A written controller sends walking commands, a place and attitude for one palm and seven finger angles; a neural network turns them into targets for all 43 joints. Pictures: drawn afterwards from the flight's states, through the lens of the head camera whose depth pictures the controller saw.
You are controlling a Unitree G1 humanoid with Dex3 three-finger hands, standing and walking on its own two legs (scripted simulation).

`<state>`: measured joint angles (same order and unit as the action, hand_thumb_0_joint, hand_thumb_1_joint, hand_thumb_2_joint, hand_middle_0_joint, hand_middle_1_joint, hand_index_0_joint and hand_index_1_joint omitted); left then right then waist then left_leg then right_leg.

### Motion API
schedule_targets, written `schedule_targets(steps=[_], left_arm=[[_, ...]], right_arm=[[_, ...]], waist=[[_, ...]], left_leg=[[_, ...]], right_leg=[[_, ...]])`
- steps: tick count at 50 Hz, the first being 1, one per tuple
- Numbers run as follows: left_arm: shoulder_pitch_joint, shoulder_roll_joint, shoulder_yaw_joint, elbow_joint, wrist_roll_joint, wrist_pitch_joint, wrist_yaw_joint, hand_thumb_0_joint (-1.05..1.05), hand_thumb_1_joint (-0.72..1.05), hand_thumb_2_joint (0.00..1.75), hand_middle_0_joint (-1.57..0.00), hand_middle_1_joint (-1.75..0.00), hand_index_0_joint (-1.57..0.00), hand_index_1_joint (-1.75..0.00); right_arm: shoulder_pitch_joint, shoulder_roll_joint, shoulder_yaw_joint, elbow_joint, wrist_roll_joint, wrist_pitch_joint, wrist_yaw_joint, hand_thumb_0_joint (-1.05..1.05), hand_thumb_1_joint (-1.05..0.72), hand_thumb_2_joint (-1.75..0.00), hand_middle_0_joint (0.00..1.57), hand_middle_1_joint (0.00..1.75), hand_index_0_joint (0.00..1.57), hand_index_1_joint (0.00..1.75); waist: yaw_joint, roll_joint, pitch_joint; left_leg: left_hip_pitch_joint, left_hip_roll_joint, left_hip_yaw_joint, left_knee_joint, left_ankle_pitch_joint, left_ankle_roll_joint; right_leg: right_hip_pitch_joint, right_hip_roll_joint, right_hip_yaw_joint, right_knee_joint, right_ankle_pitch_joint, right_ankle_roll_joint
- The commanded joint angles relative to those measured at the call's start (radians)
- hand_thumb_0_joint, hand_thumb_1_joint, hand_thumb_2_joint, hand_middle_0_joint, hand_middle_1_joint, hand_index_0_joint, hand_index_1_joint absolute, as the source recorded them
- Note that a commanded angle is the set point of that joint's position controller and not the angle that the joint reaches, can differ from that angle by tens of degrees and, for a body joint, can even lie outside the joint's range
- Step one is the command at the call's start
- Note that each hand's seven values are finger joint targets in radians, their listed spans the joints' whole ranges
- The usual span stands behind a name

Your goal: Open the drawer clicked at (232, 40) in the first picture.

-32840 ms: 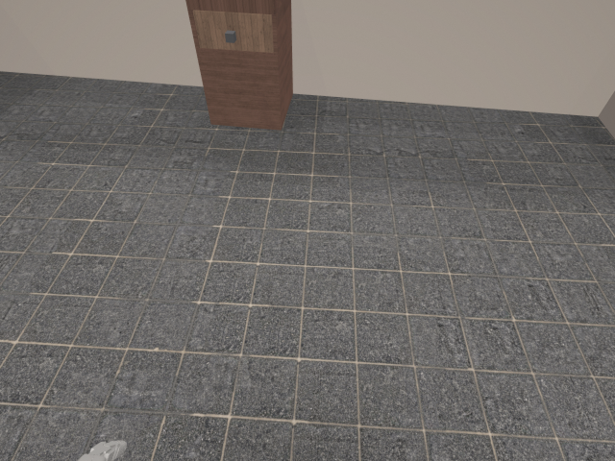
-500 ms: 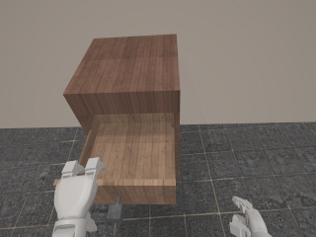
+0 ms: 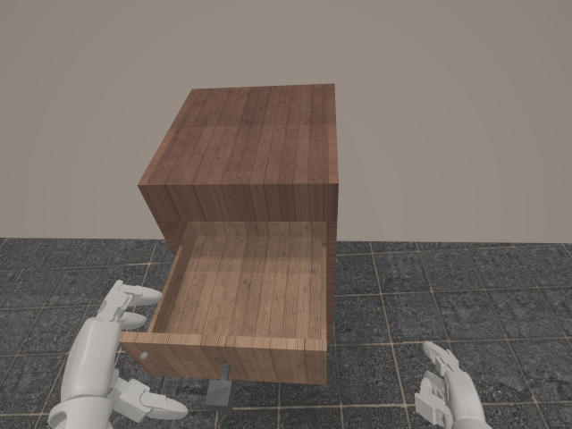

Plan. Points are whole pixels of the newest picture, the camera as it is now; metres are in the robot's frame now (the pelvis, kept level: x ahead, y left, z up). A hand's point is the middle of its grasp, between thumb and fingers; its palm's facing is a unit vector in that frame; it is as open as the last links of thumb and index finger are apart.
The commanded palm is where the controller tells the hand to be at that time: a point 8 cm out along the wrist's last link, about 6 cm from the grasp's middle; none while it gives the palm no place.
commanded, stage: draw the hand back to the body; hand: left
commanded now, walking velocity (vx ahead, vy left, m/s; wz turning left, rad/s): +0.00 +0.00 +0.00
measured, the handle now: (223, 384) +0.24 +0.17 -0.21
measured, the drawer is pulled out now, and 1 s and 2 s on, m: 0.30 0.30 0.30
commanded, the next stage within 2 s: step back with the hand held close in 0.88 s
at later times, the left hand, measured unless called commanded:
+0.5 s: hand (83, 308) +0.20 +0.23 +0.16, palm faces +0.38 -0.81 -0.44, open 10.2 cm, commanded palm +0.15 +0.28 +0.19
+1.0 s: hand (68, 300) +0.20 +0.24 +0.18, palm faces +0.41 -0.80 -0.43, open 7.4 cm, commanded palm +0.14 +0.28 +0.20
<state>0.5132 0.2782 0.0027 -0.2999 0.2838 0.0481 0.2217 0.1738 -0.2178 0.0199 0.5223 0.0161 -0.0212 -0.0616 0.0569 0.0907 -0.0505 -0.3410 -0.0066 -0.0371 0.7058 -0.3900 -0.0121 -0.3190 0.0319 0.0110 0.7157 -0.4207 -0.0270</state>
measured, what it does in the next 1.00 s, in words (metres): stands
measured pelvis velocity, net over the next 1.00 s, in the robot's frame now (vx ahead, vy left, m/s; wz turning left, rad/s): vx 0.02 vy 0.00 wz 0.03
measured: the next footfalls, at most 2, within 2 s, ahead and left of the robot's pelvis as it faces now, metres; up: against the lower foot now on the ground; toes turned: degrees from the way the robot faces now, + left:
none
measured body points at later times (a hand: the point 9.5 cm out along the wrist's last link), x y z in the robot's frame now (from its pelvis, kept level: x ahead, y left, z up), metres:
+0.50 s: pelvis +0.02 +0.00 +0.02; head +0.01 -0.03 +0.47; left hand +0.17 +0.27 +0.19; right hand +0.22 -0.21 -0.06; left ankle -0.01 +0.13 -0.72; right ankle -0.03 -0.10 -0.72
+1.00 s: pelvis +0.02 +0.00 +0.02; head +0.01 -0.03 +0.47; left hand +0.17 +0.28 +0.21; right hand +0.22 -0.21 -0.06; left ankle -0.01 +0.13 -0.72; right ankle -0.03 -0.10 -0.72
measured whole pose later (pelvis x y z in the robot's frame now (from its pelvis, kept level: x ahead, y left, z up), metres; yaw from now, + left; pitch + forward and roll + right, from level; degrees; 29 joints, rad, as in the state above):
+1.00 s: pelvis +0.02 +0.00 +0.02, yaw +2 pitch -1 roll +0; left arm 0.57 0.34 0.28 -0.51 -0.05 -0.08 0.12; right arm 0.18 -0.20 0.02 0.62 0.02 -0.13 -0.09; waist 0.05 0.06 -0.02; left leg -0.15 -0.01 -0.06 0.46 -0.30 -0.01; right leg -0.10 0.02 -0.01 0.45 -0.33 -0.02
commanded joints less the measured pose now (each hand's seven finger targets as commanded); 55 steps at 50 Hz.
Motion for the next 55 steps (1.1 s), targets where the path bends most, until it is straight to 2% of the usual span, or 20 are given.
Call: schedule_targets(steps=[1, 3, 6, 8, 10, 12, 18, 22, 25, 27, 28, 29, 31, 34, 43, 49, 50, 51, 52, 55], left_arm=[[-0.111, 0.152, 0.159, -0.320, -0.252, -0.118, -0.031, 0.00, -0.26, 0.40, -0.28, -1.04, -0.28, -1.04], [-0.081, 0.173, 0.202, -0.325, -0.273, -0.126, -0.038, 0.00, -0.18, 0.43, -0.28, -1.00, -0.28, -1.00], [-0.029, 0.145, 0.213, -0.305, -0.293, -0.138, -0.053, 0.00, -0.08, 0.48, -0.27, -0.93, -0.27, -0.93], [0.008, 0.156, 0.242, -0.313, -0.299, -0.147, -0.062, 0.00, -0.01, 0.51, -0.26, -0.88, -0.26, -0.88], [0.035, 0.149, 0.250, -0.323, -0.309, -0.157, -0.070, 0.00, 0.06, 0.54, -0.26, -0.84, -0.26, -0.84], [0.055, 0.150, 0.265, -0.336, -0.315, -0.165, -0.077, 0.00, 0.13, 0.57, -0.25, -0.80, -0.25, -0.80], [0.017, 0.191, 0.314, -0.409, -0.316, -0.182, -0.071, 0.00, 0.34, 0.66, -0.24, -0.66, -0.24, -0.66], [0.021, 0.206, 0.354, -0.402, -0.324, -0.187, -0.065, 0.00, 0.48, 0.72, -0.23, -0.57, -0.23, -0.57], [0.006, 0.219, 0.385, -0.399, -0.328, -0.191, -0.063, 0.00, 0.58, 0.76, -0.22, -0.50, -0.22, -0.50], [-0.012, 0.222, 0.397, -0.419, -0.331, -0.196, -0.066, 0.00, 0.65, 0.80, -0.22, -0.46, -0.22, -0.46], [-0.028, 0.231, 0.410, -0.435, -0.332, -0.197, -0.067, 0.00, 0.69, 0.81, -0.22, -0.43, -0.22, -0.43], [-0.026, 0.236, 0.419, -0.418, -0.334, -0.199, -0.066, 0.00, 0.73, 0.82, -0.21, -0.41, -0.21, -0.41], [0.011, 0.191, 0.387, -0.360, -0.338, -0.191, -0.075, 0.00, 0.80, 0.86, -0.21, -0.37, -0.21, -0.37], [0.002, 0.187, 0.382, -0.343, -0.340, -0.187, -0.085, 0.00, 0.90, 0.90, -0.20, -0.30, -0.20, -0.30], [-0.020, 0.240, 0.411, -0.461, -0.335, -0.194, -0.078, 0.00, 0.90, 0.90, -0.20, -0.30, -0.20, -0.30], [0.002, 0.211, 0.398, -0.400, -0.335, -0.186, -0.077, 0.00, 0.90, 0.90, -0.20, -0.30, -0.20, -0.30], [-0.131, 0.353, 0.545, -0.498, -0.344, -0.235, -0.070, 0.00, 0.90, 0.90, -0.20, -0.30, -0.20, -0.30], [-0.038, 0.269, 0.493, -0.362, -0.333, -0.239, -0.083, 0.00, 0.90, 0.90, -0.20, -0.30, -0.20, -0.30], [-0.011, 0.241, 0.452, -0.351, -0.336, -0.239, -0.090, 0.00, 0.90, 0.90, -0.20, -0.30, -0.20, -0.30], [0.088, 0.219, 0.448, -0.359, -0.335, -0.260, -0.099, 0.00, 0.90, 0.90, -0.20, -0.30, -0.20, -0.30]], right_arm=[[-0.108, -0.077, 0.002, -0.168, -0.006, -0.127, -0.061, 0.00, -0.90, -0.90, 0.20, 0.30, 0.20, 0.30], [-0.103, -0.077, 0.001, -0.145, -0.008, -0.149, -0.066, 0.00, -0.90, -0.90, 0.20, 0.30, 0.20, 0.30], [-0.086, -0.066, 0.005, -0.119, -0.011, -0.162, -0.057, 0.00, -0.90, -0.90, 0.20, 0.30, 0.20, 0.30], [-0.095, -0.068, -0.004, -0.109, -0.011, -0.170, -0.052, 0.00, -0.90, -0.90, 0.20, 0.30, 0.20, 0.30], [-0.093, -0.065, -0.011, -0.105, -0.012, -0.168, -0.046, 0.00, -0.90, -0.90, 0.20, 0.30, 0.20, 0.30], [-0.102, -0.066, -0.019, -0.101, -0.009, -0.167, -0.043, 0.00, -0.90, -0.90, 0.20, 0.30, 0.20, 0.30], [-0.118, -0.072, -0.029, -0.084, -0.005, -0.180, -0.042, 0.00, -0.90, -0.90, 0.20, 0.30, 0.20, 0.30], [-0.118, -0.070, -0.032, -0.077, 0.000, -0.176, -0.047, 0.00, -0.90, -0.90, 0.20, 0.30, 0.20, 0.30], [-0.126, -0.067, -0.032, -0.074, 0.003, -0.174, -0.047, 0.00, -0.90, -0.90, 0.20, 0.30, 0.20, 0.30], [-0.127, -0.066, -0.032, -0.074, 0.005, -0.175, -0.045, 0.00, -0.90, -0.90, 0.20, 0.30, 0.20, 0.30], [-0.138, -0.069, -0.033, -0.073, 0.005, -0.178, -0.044, 0.00, -0.90, -0.90, 0.20, 0.30, 0.20, 0.30], [-0.131, -0.066, -0.030, -0.069, 0.004, -0.178, -0.042, 0.00, -0.90, -0.90, 0.20, 0.30, 0.20, 0.30], [-0.132, -0.067, -0.034, -0.066, 0.005, -0.168, -0.038, 0.00, -0.90, -0.90, 0.20, 0.30, 0.20, 0.30], [-0.140, -0.072, -0.038, -0.070, 0.004, -0.161, -0.032, 0.00, -0.90, -0.90, 0.20, 0.30, 0.20, 0.30], [-0.145, -0.068, -0.032, -0.083, 0.002, -0.167, -0.037, 0.00, -0.90, -0.90, 0.20, 0.30, 0.20, 0.30], [-0.137, -0.068, -0.036, -0.070, 0.004, -0.161, -0.036, 0.00, -0.90, -0.90, 0.20, 0.30, 0.20, 0.30], [-0.111, -0.112, -0.039, -0.099, 0.004, -0.131, -0.031, 0.00, -0.90, -0.90, 0.20, 0.30, 0.20, 0.30], [-0.117, -0.090, -0.041, -0.066, 0.002, -0.109, -0.030, 0.00, -0.90, -0.90, 0.20, 0.30, 0.20, 0.30], [-0.148, -0.094, -0.045, -0.077, 0.007, -0.097, -0.029, 0.00, -0.90, -0.90, 0.20, 0.30, 0.20, 0.30], [-0.149, -0.104, -0.055, -0.090, 0.005, -0.070, -0.025, 0.00, -0.90, -0.90, 0.20, 0.30, 0.20, 0.30]], waist=[[-0.028, -0.124, -0.034], [-0.022, -0.030, 0.008], [-0.018, -0.019, 0.036], [-0.011, 0.009, 0.011], [-0.012, -0.068, -0.021], [-0.012, -0.103, -0.048], [-0.016, -0.034, -0.060], [-0.012, -0.088, -0.054], [-0.010, -0.077, -0.033], [-0.010, -0.054, -0.030], [-0.008, -0.013, -0.026], [-0.009, -0.026, -0.026], [-0.010, -0.080, 0.002], [-0.011, -0.081, 0.003], [-0.006, -0.005, -0.068], [-0.011, -0.043, -0.033], [-0.050, -0.049, 0.094], [-0.058, -0.115, 0.089], [-0.060, -0.147, 0.091], [-0.060, -0.079, -0.015]], left_leg=[[0.139, 0.002, 0.039, -0.158, 0.241, 0.053], [0.142, 0.001, 0.037, -0.180, 0.262, 0.043], [0.149, 0.007, 0.026, -0.211, 0.302, 0.032], [0.169, 0.009, 0.029, -0.221, 0.346, 0.028], [0.180, 0.014, 0.030, -0.224, 0.382, 0.031], [0.199, 0.018, 0.038, -0.225, 0.415, 0.034], [0.232, 0.014, 0.044, -0.242, 0.433, 0.030], [0.237, 0.020, 0.040, -0.251, 0.432, 0.033], [0.231, 0.021, 0.039, -0.257, 0.429, 0.032], [0.238, 0.023, 0.038, -0.258, 0.438, 0.029], [0.241, 0.018, 0.039, -0.259, 0.439, 0.027], [0.237, 0.022, 0.035, -0.266, 0.429, 0.026], [0.228, 0.025, 0.035, -0.266, 0.428, 0.030], [0.218, 0.022, 0.034, -0.274, 0.417, 0.031], [0.252, 0.021, 0.034, -0.269, 0.456, 0.026], [0.244, 0.026, 0.035, -0.271, 0.455, 0.027], [0.136, 0.035, -0.020, -0.242, 0.414, 0.048], [0.136, 0.035, -0.027, -0.224, 0.389, 0.045], [0.134, 0.034, -0.032, -0.218, 0.388, 0.043], [0.145, 0.042, -0.030, -0.215, 0.479, 0.046]], right_leg=[[0.055, -0.052, -0.044, -0.211, 0.305, 0.034], [0.063, -0.055, -0.047, -0.241, 0.313, 0.025], [0.096, -0.057, -0.057, -0.252, 0.344, 0.022], [0.128, -0.054, -0.058, -0.263, 0.385, 0.018], [0.161, -0.057, -0.060, -0.260, 0.439, 0.026], [0.178, -0.058, -0.059, -0.264, 0.486, 0.032], [0.182, -0.058, -0.058, -0.292, 0.485, 0.030], [0.185, -0.059, -0.064, -0.291, 0.479, 0.033], [0.181, -0.059, -0.064, -0.295, 0.476, 0.032], [0.178, -0.059, -0.065, -0.295, 0.475, 0.031], [0.174, -0.054, -0.061, -0.310, 0.476, 0.027], [0.179, -0.058, -0.067, -0.306, 0.461, 0.028], [0.167, -0.055, -0.068, -0.310, 0.466, 0.032], [0.174, -0.057, -0.066, -0.319, 0.459, 0.032], [0.203, -0.058, -0.061, -0.321, 0.484, 0.024], [0.190, -0.060, -0.067, -0.321, 0.489, 0.029], [0.122, -0.104, -0.003, -0.382, 0.508, 0.029], [0.111, -0.115, -0.017, -0.390, 0.487, 0.025], [0.108, -0.127, 0.000, -0.394, 0.496, 0.021], [0.161, -0.132, -0.015, -0.347, 0.537, 0.017]])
